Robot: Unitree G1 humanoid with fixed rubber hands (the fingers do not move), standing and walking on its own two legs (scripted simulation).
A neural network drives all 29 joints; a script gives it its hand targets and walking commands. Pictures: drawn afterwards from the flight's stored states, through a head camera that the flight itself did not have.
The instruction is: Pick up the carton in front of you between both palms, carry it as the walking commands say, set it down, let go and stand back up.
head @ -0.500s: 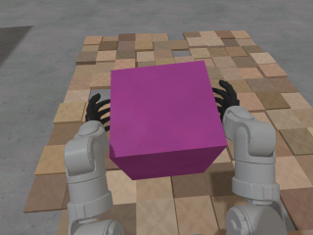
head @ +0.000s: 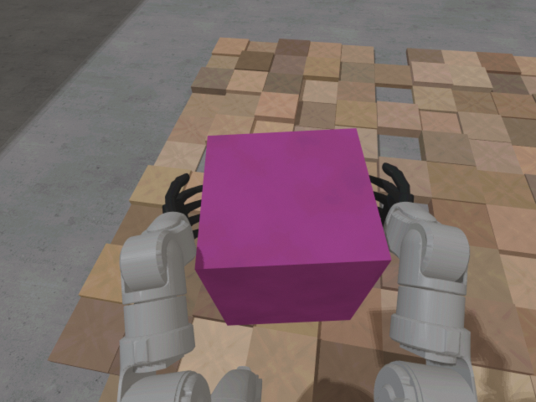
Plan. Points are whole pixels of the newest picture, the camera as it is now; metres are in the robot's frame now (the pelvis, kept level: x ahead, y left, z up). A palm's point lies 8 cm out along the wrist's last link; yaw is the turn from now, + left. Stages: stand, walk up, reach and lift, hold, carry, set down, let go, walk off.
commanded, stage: carry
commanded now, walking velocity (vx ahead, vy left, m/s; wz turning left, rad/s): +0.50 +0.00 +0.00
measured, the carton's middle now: (285, 236) +0.35 +0.03 +0.03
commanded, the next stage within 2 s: none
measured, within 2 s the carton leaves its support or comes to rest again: neither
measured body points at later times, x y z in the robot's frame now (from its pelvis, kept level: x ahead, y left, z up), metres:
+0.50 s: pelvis +0.32 +0.01 +0.00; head +0.35 +0.01 +0.44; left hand +0.68 +0.14 +0.12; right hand +0.66 -0.17 +0.12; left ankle +0.30 +0.10 -0.74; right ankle +0.37 -0.11 -0.69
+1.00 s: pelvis +0.60 -0.09 +0.00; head +0.63 -0.12 +0.44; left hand +0.91 +0.08 +0.06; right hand +0.93 -0.23 +0.05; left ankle +0.65 +0.07 -0.66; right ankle +0.56 -0.11 -0.75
